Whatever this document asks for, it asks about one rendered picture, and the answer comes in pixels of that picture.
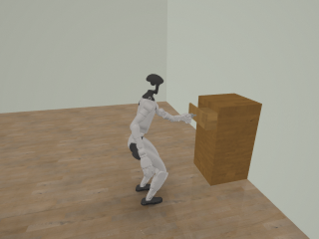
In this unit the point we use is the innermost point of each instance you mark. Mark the drawer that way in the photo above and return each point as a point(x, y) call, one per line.
point(205, 117)

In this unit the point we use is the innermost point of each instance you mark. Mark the robot left hand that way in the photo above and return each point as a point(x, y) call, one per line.
point(186, 117)

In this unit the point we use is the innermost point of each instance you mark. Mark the right robot shin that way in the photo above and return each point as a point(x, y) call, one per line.
point(156, 184)

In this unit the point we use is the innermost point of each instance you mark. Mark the cabinet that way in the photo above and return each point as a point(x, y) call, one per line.
point(224, 154)

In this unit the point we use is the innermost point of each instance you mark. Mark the left robot forearm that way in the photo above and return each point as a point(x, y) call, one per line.
point(167, 116)

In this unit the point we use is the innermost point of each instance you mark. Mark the left robot thigh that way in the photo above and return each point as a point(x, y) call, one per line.
point(148, 144)

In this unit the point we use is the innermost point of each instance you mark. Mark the left robot upper arm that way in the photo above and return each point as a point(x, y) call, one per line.
point(159, 111)

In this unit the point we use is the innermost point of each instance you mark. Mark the right robot forearm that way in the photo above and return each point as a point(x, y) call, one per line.
point(137, 137)

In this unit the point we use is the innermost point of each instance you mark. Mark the robot right hand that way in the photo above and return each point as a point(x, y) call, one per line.
point(146, 163)

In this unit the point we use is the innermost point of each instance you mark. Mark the right robot upper arm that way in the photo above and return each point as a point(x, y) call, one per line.
point(146, 108)

